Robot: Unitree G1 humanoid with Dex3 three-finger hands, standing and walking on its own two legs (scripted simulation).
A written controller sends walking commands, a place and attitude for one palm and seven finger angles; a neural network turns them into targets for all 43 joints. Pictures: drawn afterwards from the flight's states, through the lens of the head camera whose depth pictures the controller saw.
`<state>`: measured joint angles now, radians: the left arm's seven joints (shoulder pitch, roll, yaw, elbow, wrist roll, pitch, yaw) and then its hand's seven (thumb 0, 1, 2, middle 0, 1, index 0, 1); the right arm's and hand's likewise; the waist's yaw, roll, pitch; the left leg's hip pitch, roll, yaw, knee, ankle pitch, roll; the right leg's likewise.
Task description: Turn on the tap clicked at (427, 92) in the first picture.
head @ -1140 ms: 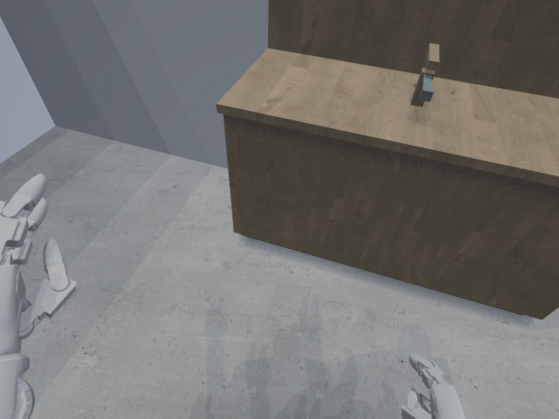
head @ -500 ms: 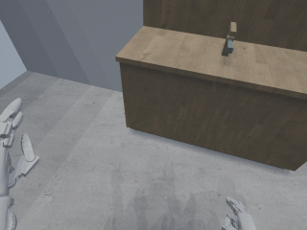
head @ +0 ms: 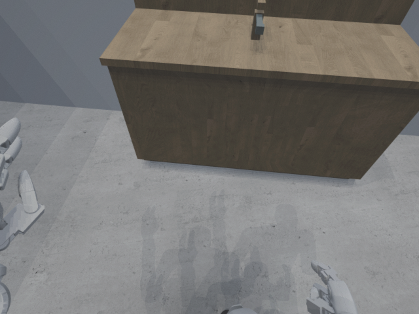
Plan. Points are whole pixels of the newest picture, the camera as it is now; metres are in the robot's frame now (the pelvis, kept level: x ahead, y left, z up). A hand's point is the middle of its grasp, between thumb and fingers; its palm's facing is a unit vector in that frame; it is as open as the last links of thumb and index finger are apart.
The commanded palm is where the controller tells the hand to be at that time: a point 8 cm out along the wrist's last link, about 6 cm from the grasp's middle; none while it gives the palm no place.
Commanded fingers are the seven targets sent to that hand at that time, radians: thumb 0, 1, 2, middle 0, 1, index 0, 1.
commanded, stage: walk to a spot facing it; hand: left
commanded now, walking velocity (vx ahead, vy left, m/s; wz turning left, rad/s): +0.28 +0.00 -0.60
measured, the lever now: (259, 29) +1.01 -0.10 +0.06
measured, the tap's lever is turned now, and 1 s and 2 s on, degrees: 0 0 0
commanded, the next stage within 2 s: take the last steps up to it in 0.88 s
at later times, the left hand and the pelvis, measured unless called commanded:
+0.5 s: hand (180, 167) +0.29 +0.07 +0.18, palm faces +0.04 -0.87 -0.50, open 7.4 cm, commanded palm +0.25 +0.14 +0.19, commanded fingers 0.00 0.90 0.90 -0.20 -0.30 -0.20 -0.30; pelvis +0.01 -0.08 +0.01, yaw -17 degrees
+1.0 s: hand (199, 105) +0.39 +0.05 +0.21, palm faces +0.12 -0.91 -0.40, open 7.4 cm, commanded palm +0.37 +0.11 +0.19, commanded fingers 0.00 0.90 0.90 -0.20 -0.30 -0.20 -0.30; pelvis +0.12 -0.10 +0.02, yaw -20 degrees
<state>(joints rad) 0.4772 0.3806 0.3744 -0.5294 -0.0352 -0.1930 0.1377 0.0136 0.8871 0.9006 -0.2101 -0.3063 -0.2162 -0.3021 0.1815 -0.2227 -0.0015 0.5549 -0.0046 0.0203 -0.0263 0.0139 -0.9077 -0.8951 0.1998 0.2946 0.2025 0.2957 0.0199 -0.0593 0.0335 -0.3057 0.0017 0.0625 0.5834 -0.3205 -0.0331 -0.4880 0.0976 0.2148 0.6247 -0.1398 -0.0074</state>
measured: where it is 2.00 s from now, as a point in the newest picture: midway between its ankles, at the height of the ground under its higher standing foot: (269, 294)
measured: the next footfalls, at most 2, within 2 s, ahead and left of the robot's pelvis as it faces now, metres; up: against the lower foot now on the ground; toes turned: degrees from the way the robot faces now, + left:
right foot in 0.30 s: +0.03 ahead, -0.17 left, +0.00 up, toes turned -20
left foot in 0.72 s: +0.23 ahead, -0.01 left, +0.00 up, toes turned -7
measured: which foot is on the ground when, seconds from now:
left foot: down 0.00-0.30, up 0.32-0.70, down 0.72-1.00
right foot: down 0.00-0.00, up 0.02-0.28, down 0.30-0.76, up 0.78-1.00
